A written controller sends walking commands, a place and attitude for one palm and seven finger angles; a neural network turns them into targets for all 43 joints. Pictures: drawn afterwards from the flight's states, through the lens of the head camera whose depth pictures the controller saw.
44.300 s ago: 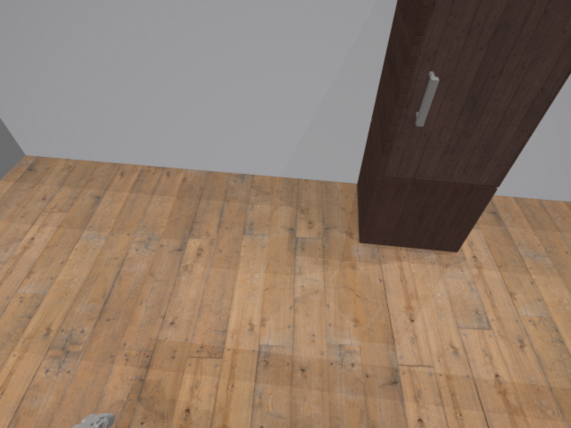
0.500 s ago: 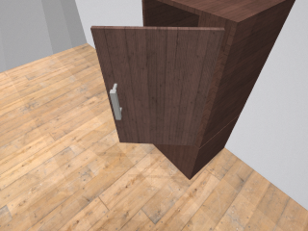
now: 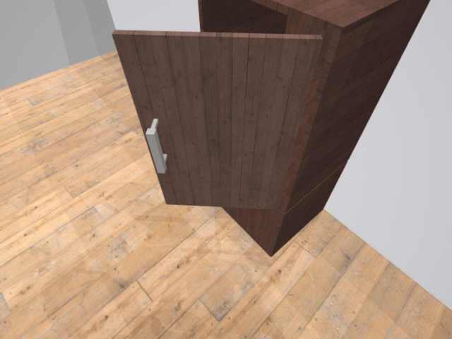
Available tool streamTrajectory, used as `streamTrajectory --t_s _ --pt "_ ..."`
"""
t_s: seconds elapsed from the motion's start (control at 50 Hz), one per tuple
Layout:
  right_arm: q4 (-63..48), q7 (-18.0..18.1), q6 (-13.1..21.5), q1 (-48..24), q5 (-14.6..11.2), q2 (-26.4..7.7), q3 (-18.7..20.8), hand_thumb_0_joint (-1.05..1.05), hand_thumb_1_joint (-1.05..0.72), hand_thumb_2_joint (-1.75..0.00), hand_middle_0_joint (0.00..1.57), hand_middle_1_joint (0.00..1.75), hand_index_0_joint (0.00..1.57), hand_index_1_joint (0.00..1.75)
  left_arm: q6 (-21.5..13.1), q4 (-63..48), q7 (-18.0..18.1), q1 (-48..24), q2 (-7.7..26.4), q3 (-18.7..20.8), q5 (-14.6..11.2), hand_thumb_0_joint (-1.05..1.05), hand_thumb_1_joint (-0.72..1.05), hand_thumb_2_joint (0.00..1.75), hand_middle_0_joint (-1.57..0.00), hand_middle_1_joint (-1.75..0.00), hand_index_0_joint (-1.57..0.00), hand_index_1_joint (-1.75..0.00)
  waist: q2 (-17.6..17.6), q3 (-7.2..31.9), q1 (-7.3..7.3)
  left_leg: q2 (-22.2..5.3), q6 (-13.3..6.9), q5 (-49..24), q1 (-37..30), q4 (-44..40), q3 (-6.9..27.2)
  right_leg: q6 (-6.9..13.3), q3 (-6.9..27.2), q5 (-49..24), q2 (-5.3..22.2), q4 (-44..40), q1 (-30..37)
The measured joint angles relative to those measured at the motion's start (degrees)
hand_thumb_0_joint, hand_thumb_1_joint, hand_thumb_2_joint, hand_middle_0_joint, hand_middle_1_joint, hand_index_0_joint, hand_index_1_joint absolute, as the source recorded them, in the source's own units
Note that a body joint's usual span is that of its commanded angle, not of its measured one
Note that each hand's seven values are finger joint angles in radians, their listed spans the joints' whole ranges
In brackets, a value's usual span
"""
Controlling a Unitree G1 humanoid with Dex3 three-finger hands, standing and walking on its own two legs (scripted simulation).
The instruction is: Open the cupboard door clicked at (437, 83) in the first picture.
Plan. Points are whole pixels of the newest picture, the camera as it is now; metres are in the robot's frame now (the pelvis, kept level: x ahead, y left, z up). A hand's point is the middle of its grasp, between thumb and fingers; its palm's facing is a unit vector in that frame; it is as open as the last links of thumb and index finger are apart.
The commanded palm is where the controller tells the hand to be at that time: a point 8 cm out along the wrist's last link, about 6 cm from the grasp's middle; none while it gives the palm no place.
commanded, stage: look again from close up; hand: left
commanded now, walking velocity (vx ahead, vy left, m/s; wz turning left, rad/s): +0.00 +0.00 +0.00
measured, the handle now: (158, 146) +0.55 +0.21 -0.03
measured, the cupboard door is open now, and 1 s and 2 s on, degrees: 46 46 46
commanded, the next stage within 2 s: raise the hand with hooked fingers in 0.34 s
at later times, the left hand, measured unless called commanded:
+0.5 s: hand out of the picture +0.09 +0.18 -0.15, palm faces +0.14 -0.97 -0.21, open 7.4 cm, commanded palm +0.12 +0.23 -0.07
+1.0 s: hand (120, 315) +0.17 +0.20 -0.06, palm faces +0.05 -1.00 -0.04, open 9.4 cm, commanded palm +0.15 +0.26 -0.05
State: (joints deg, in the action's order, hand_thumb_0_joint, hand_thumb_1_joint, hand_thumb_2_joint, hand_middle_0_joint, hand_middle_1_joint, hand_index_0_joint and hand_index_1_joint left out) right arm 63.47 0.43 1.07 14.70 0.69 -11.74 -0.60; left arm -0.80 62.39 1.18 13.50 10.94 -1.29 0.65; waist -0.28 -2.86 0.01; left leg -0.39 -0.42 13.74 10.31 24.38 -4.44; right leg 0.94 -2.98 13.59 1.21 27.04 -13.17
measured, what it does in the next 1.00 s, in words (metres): lowers itself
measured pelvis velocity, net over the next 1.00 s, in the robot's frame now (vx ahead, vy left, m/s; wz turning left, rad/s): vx -0.03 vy -0.01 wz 0.05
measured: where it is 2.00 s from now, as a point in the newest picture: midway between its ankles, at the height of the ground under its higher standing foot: outside the picture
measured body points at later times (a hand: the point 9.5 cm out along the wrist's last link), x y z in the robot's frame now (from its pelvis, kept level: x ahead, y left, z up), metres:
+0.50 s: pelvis +0.02 -0.01 +0.00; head +0.04 -0.02 +0.45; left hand +0.09 +0.23 -0.13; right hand +0.07 -0.25 -0.15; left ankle -0.01 +0.11 -0.74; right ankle +0.01 -0.11 -0.74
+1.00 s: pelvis -0.03 -0.01 -0.10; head +0.04 +0.00 +0.34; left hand +0.16 +0.26 -0.05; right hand +0.20 -0.22 -0.16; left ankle -0.01 +0.11 -0.74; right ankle +0.01 -0.11 -0.74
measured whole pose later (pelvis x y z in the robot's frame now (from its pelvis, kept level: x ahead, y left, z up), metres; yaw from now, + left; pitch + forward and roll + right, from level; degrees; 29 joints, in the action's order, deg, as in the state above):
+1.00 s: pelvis -0.03 -0.01 -0.10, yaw +3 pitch +14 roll -2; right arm 30.4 3.1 13.8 8.9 -1.9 -13.2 0.4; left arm -26.7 4.1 -20.6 20.3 13.3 11.5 -16.8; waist -0.3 6.7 2.6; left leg -2.2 0.5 31.6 52.9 70.3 1.4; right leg 2.6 -7.4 30.0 1.5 67.8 -51.9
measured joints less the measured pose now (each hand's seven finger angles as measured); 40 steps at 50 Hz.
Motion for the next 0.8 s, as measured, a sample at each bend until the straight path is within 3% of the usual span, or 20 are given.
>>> streamTrajectory --t_s 0.46,0.48,0.5,0.54,0.6,0.66,0.72,0.76,0.8 --pt "0.3 0.5 0.1 -3.1 -0.1 1.2 0.1 0.0 -0.91 -0.9 0.2 0.3 0.2 0.29 -0.5 0.1 0.8 -1.6 0.0 0.6 0.1 0.01 0.9 0.89 -0.21 -0.3 -0.2 -0.3 0.0 1.0 0.35 -1.7 1.4 1.8 -1.7 0.1 0.6 1.0 -0.8 1.4 -1.6 -1.5 2.6" --pt "-2.3 0.7 0.6 -2.2 -0.9 0.9 0.1 0.0 -0.91 -0.9 0.2 0.3 0.2 0.29 2.6 -8.4 0.7 1.2 -0.4 2.1 -2.4 0.01 0.9 0.89 -0.21 -0.3 -0.2 -0.3 -0.2 0.7 0.33 -1.9 1.3 2.4 -1.2 1.1 0.7 0.9 -0.9 1.5 -1.8 -1.1 2.3" --pt "-5.1 1.5 2.8 -0.7 -1.3 0.7 0.2 0.0 -0.91 -0.9 0.2 0.3 0.2 0.29 2.6 -18.7 0.9 4.6 -0.8 3.4 -3.9 0.01 0.9 0.89 -0.21 -0.3 -0.21 -0.31 -0.1 0.5 0.74 -1.6 1.3 2.5 -1.2 1.2 0.5 1.0 -0.8 1.8 -1.5 -0.2 1.9" --pt "-9.7 2.7 7.6 1.6 -2.1 -0.1 0.8 0.0 -0.91 -0.9 0.2 0.3 0.2 0.29 -0.8 -34.9 2.2 9.5 -1.6 4.0 -6.9 0.02 0.89 0.89 -0.21 -0.31 -0.21 -0.31 -0.6 1.5 0.51 -0.9 1.2 2.7 0.0 2.2 1.2 0.8 -1.4 2.8 -0.7 1.4 0.8" --pt "-15.5 2.7 11.6 1.0 -1.7 -1.4 2.1 0.0 -0.91 -0.9 0.2 0.3 0.2 0.29 -9.4 -45.4 0.3 8.9 -2.8 6.4 -10.3 0.02 0.86 0.88 -0.21 -0.33 -0.21 -0.33 -1.3 4.1 -0.82 -0.2 0.7 4.3 6.3 7.8 2.6 0.5 -2.7 4.9 0.4 6.7 -4.7" --pt "-20.7 1.4 13.7 -2.1 -1.1 -2.3 3.3 0.01 -0.91 -0.9 0.2 0.3 0.2 0.3 -21.4 -46.7 -6.1 5.6 -2.9 9.1 -12.8 0.01 0.82 0.86 -0.21 -0.36 -0.21 -0.36 -0.3 7.0 -0.7 -0.3 0.8 7.3 16.0 16.5 2.0 0.8 -2.0 7.8 0.9 15.9 -15.0" --pt "-25.7 -0.1 15.4 -5.1 -1.0 -3.3 4.4 0.01 -0.91 -0.9 0.2 0.3 0.2 0.3 -32.7 -46.6 -14.8 4.5 -2.1 9.9 -14.2 0.01 0.76 0.83 -0.21 -0.39 -0.21 -0.4 1.1 9.3 -0.03 -0.5 0.9 10.0 26.1 26.6 1.6 1.1 -1.0 9.8 1.0 25.8 -25.5" --pt "-28.7 -0.7 15.6 -6.7 -1.5 -4.0 4.9 0.0 -0.91 -0.9 0.2 0.3 0.2 0.3 -36.6 -46.3 -20.5 4.5 -1.2 10.1 -14.9 0.01 0.72 0.82 -0.22 -0.42 -0.21 -0.42 1.8 10.3 0.6 -0.8 1.0 13.3 32.0 33.3 1.6 1.3 -0.7 13.0 1.0 32.4 -31.4" --pt "-31.4 -0.3 15.0 -7.7 -2.2 -4.6 5.1 0.01 -0.91 -0.9 0.2 0.3 0.2 0.3 -35.9 -46.8 -24.0 5.2 -0.7 10.3 -16.5 0.01 0.67 0.8 -0.22 -0.45 -0.22 -0.45 2.2 10.7 1.25 -0.9 1.2 15.5 36.2 38.4 1.9 1.6 -0.7 15.5 1.1 37.3 -35.5"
